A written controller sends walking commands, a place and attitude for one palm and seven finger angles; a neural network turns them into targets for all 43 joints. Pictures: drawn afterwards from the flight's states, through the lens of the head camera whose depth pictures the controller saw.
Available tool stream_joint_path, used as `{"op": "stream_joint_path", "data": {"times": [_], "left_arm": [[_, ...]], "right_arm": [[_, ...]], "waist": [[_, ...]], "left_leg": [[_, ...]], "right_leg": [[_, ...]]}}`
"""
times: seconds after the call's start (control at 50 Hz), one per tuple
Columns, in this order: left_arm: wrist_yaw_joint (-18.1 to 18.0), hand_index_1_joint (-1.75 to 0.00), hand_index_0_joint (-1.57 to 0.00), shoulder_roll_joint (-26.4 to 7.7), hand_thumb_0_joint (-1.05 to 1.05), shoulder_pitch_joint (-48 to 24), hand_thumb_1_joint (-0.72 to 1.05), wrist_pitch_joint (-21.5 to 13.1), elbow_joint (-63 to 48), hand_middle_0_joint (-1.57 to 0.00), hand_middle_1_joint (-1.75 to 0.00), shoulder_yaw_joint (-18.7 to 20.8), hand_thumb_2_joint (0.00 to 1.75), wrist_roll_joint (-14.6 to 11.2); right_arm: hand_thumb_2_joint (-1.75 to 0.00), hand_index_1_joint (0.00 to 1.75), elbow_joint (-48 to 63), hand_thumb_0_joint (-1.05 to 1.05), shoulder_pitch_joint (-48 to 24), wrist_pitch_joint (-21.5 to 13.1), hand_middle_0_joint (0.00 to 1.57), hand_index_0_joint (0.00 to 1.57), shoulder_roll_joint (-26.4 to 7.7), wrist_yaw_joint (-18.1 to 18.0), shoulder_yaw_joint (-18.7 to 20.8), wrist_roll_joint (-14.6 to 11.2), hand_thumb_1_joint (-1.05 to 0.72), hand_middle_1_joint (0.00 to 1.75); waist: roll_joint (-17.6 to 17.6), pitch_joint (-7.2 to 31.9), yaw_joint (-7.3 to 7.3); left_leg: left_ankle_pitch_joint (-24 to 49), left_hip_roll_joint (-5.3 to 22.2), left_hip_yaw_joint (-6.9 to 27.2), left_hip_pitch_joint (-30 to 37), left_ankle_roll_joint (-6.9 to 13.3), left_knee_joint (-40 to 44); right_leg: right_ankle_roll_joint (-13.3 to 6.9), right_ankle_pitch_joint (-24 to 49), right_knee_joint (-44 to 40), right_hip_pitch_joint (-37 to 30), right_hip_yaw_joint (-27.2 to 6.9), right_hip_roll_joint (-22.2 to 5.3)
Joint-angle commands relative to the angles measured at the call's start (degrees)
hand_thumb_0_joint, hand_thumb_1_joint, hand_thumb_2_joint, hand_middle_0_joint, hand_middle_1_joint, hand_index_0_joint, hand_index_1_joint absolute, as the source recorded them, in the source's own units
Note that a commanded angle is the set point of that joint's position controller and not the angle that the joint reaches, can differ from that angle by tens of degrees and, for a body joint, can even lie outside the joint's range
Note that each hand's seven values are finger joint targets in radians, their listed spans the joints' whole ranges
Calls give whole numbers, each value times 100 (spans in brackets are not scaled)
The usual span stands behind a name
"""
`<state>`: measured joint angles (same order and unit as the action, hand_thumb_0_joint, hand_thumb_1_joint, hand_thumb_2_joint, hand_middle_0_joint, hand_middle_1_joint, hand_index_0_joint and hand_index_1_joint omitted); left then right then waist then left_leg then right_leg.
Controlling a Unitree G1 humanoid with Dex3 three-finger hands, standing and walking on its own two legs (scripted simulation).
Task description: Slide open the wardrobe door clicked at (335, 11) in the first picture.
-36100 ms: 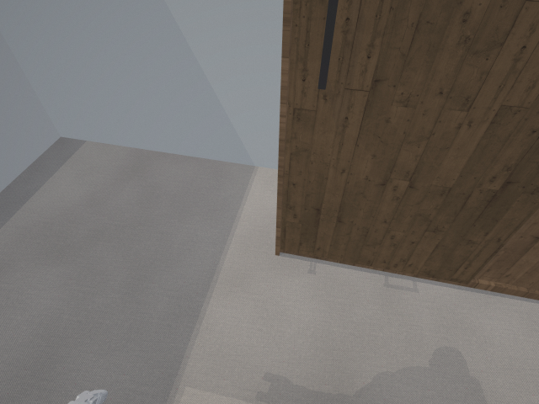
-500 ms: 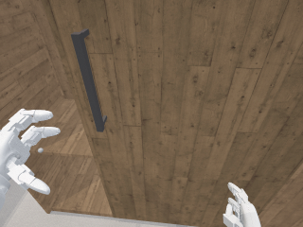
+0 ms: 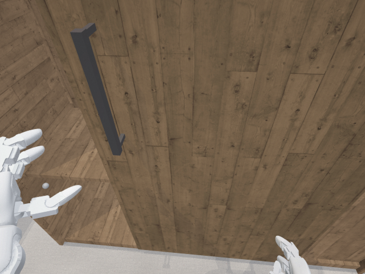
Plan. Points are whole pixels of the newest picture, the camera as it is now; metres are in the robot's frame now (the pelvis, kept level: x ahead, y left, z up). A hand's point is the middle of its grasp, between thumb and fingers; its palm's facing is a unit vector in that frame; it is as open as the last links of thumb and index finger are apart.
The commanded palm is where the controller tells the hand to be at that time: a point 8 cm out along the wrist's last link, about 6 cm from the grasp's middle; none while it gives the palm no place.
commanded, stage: draw the hand back to the body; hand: left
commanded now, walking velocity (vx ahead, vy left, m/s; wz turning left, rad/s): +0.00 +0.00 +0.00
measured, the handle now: (105, 99) +0.38 +0.22 +0.22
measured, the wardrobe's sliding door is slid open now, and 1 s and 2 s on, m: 0.43 0.43 0.43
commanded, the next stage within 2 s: step back with the hand held close in 0.68 s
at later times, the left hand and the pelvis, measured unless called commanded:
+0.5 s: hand (48, 184) +0.20 +0.27 +0.16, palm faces +0.47 -0.82 -0.34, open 7.6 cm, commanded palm +0.15 +0.30 +0.18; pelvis +0.01 +0.01 +0.00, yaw +0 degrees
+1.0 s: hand (48, 181) +0.20 +0.27 +0.16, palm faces +0.42 -0.80 -0.42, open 7.4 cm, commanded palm +0.15 +0.31 +0.18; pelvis +0.00 +0.01 +0.00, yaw -2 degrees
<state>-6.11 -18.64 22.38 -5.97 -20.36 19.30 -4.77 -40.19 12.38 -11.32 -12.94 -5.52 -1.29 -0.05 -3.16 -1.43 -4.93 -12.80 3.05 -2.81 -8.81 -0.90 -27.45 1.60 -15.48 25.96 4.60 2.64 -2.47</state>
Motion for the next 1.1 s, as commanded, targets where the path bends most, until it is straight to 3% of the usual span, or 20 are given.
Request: {"op": "stream_joint_path", "data": {"times": [0.0,0.14,0.18,0.2,0.26,0.28,0.36,0.42,0.54,0.6,0.64,0.76,0.78,0.8,0.82,0.86,0.92,1.0,1.04,1.08], "left_arm": [[-78,-60,-22,-1083,0,-436,39,-417,-1243,-22,-60,568,65,2],[-42,-45,-21,-1099,0,-309,65,-397,-1447,-21,-45,617,78,16],[-36,-41,-21,-1119,0,-163,72,-352,-1352,-21,-41,675,81,16],[-19,-38,-21,-1002,0,-152,75,-336,-1331,-21,-38,562,83,14],[-29,-32,-20,-1088,0,-310,86,-315,-1521,-20,-32,598,88,17],[-38,-30,-20,-1148,0,-268,90,-299,-1536,-20,-30,646,90,34],[-51,-30,-20,-1075,0,-361,90,-273,-1608,-20,-30,565,90,45],[-34,-30,-20,-1004,0,-353,90,-219,-1525,-20,-30,501,90,31],[-32,-30,-20,-1049,0,-413,90,-211,-1593,-20,-30,531,90,41],[-17,-30,-20,-1007,0,-276,90,-188,-1415,-20,-30,529,90,19],[-11,-30,-20,-1061,0,-374,90,-198,-1547,-20,-30,553,90,32],[-12,-30,-20,-1073,0,-308,90,-211,-1549,-20,-30,579,90,41],[-50,-30,-20,-1320,0,-424,90,-164,-1116,-20,-30,853,90,48],[-76,-30,-20,-1842,0,-1266,90,-423,-1631,-20,-30,1343,90,73],[-32,-30,-20,-1445,0,-714,90,-482,-1143,-20,-30,1044,90,94],[11,-30,-20,-1151,0,-257,90,-534,-1146,-20,-30,744,90,144],[-32,-30,-20,-1188,0,117,90,-627,-1509,-20,-30,820,90,152],[-111,-30,-20,-1378,0,563,90,-668,-1807,-20,-30,1062,90,123],[-138,-30,-20,-1465,0,617,90,-707,-1929,-20,-30,1175,90,108],[-180,-30,-20,-1631,0,718,90,-767,-2056,-20,-30,1340,90,106]], "right_arm": [[-90,30,1104,0,-985,-313,20,20,-633,-22,252,18,-90,30],[-90,30,1197,0,-962,-143,20,20,-605,18,259,24,-90,30],[-90,30,1198,0,-977,-116,20,20,-621,5,269,37,-90,30],[-90,30,1210,0,-947,-84,20,20,-597,15,251,36,-90,30],[-90,30,1251,0,-953,-45,20,20,-592,5,258,40,-90,30],[-90,30,1231,0,-979,-49,20,20,-615,-4,262,50,-90,30],[-90,30,1229,0,-938,-32,20,20,-591,0,244,69,-90,30],[-90,30,1239,0,-963,5,20,20,-590,3,236,66,-90,30],[-90,30,1244,0,-978,20,20,20,-586,5,234,78,-90,30],[-90,30,1236,0,-989,26,20,20,-579,2,225,77,-90,30],[-90,30,1251,0,-994,36,20,20,-580,3,240,82,-90,30],[-90,30,1235,0,-975,25,20,20,-579,17,240,97,-90,30],[-90,30,1134,0,-966,58,20,20,-625,-21,263,77,-90,30],[-90,30,1338,0,-1008,210,20,20,-639,47,169,43,-90,30],[-90,30,1182,0,-993,302,20,20,-566,50,179,70,-90,30],[-90,30,1316,0,-961,421,20,20,-606,93,232,87,-90,30],[-90,30,1515,0,-868,531,20,20,-651,85,320,69,-90,30],[-90,30,1692,0,-829,644,20,20,-635,62,362,28,-90,30],[-90,30,1768,0,-800,678,20,20,-649,63,388,7,-90,30],[-90,30,1792,0,-805,669,20,20,-677,40,414,-1,-90,30]], "waist": [[177,323,16],[-89,333,1],[135,296,-21],[105,260,15],[-90,344,18],[5,339,-2],[-165,437,22],[13,309,31],[-127,356,19],[83,242,15],[-59,331,13],[6,385,-1],[49,236,17],[231,-315,229],[507,-218,283],[374,133,276],[128,856,266],[88,1114,277],[106,1077,282],[-104,1127,272]], "left_leg": [[604,-99,92,445,220,495],[730,-97,78,469,168,557],[841,-89,59,493,186,561],[849,-87,54,480,186,558],[763,-117,30,532,175,561],[817,-112,37,558,186,561],[924,-137,40,612,167,557],[914,-124,56,584,168,595],[886,-148,44,635,161,619],[853,-136,47,613,177,646],[874,-148,13,648,176,631],[935,-167,28,659,167,644],[923,-151,-18,619,167,670],[395,-90,-59,109,254,464],[347,-112,1,78,271,305],[578,-93,-42,121,261,205],[1459,-7,-89,313,255,228],[1925,93,-41,259,258,281],[1812,127,25,11,251,348],[1615,164,77,-127,275,397]], "right_leg": [[-184,783,-600,453,3,127],[-198,903,-609,368,-5,161],[-186,1008,-667,351,10,187],[-184,1039,-636,361,13,174],[-177,954,-680,353,-5,176],[-182,988,-736,334,-7,198],[-189,1095,-681,276,9,195],[-182,1067,-730,293,19,210],[-185,1043,-774,256,3,217],[-174,1012,-826,289,12,225],[-169,1044,-827,258,-12,220],[-174,1103,-834,198,8,242],[-176,1072,-918,266,1,258],[-137,1270,-1265,1013,-429,10],[-141,1377,-1255,1057,-443,-92],[-146,1662,-1091,1019,-467,-163],[-80,2269,-637,667,-280,-109],[-13,2257,-328,630,-189,-3],[7,2031,-225,626,-182,58],[7,1907,-113,577,-188,84]]}}
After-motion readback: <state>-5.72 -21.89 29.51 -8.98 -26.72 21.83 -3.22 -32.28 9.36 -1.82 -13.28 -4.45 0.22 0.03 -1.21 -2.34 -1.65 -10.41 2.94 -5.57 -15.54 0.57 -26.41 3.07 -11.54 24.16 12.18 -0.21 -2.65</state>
